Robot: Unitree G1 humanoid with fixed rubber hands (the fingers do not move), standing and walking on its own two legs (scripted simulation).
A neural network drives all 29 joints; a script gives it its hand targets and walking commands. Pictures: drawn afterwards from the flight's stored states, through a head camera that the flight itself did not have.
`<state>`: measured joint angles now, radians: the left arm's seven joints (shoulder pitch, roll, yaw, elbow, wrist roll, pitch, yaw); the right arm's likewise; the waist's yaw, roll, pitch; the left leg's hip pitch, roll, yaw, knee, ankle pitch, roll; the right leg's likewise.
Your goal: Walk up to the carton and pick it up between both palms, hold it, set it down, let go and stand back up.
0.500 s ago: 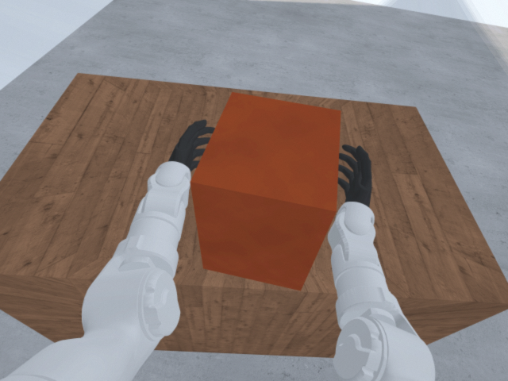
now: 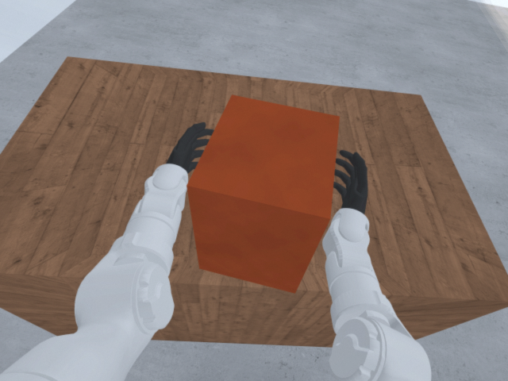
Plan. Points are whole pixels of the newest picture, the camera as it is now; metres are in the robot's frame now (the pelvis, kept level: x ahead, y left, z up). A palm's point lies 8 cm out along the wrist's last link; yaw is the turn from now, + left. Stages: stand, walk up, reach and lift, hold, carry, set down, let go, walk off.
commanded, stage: set down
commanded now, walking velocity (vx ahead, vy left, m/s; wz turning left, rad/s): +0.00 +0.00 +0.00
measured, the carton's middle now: (264, 197) +0.42 -0.05 -0.01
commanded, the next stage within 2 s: none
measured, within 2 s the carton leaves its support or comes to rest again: rests again in 0.18 s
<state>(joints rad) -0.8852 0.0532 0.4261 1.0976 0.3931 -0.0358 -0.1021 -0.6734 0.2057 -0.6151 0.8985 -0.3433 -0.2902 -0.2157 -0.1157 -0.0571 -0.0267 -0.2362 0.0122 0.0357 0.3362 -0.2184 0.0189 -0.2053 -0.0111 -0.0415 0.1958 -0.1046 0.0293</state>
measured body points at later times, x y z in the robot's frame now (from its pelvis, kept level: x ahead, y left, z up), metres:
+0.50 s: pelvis -0.02 +0.00 +0.00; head +0.05 +0.03 +0.44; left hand +0.45 +0.10 +0.06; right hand +0.36 -0.18 +0.05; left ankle -0.04 +0.10 -0.75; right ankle -0.02 -0.14 -0.75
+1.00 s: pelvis -0.02 +0.00 +0.00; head +0.05 +0.03 +0.44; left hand +0.44 +0.10 +0.05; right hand +0.36 -0.18 +0.05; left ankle -0.04 +0.10 -0.75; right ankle -0.02 -0.14 -0.75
